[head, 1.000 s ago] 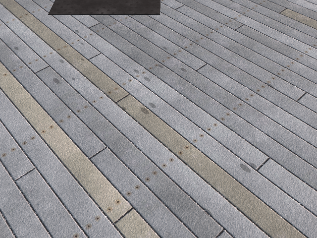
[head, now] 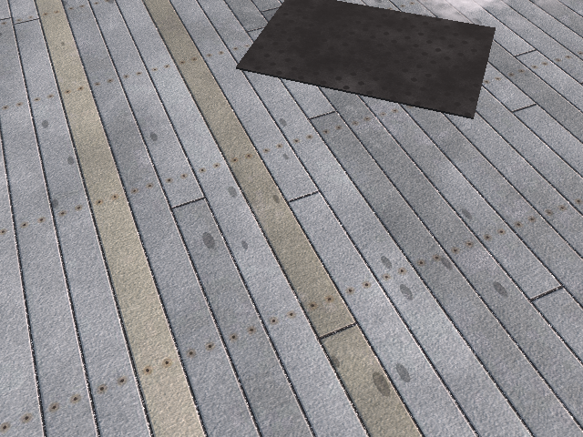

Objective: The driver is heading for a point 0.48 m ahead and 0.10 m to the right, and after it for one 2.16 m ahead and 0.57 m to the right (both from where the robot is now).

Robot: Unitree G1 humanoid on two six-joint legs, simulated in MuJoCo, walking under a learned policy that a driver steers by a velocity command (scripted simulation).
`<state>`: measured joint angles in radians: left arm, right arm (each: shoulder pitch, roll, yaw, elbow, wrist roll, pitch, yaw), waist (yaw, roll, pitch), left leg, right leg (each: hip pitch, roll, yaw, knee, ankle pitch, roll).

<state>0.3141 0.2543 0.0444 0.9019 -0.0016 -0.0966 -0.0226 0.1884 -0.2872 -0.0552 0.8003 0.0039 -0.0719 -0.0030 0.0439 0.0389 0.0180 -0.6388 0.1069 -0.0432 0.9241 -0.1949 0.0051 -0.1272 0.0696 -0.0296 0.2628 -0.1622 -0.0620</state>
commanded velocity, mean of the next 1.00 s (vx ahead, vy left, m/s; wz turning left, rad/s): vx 0.36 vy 0.00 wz -0.39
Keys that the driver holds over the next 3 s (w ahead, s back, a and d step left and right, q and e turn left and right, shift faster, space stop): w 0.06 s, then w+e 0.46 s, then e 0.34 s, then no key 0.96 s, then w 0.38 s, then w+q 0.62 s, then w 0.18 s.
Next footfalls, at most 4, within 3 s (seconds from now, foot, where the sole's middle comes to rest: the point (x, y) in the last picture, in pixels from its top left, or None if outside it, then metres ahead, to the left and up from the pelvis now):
0.24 left None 0.32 0.15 -0.78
0.74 right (387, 426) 0.52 -0.15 -0.78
1.18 left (291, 386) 0.60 0.07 -0.78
2.56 left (371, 263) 0.97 -0.13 -0.78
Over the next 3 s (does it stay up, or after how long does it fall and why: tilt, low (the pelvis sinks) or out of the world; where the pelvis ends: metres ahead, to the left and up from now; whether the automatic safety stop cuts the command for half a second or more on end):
stays up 1.01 -0.23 -0.01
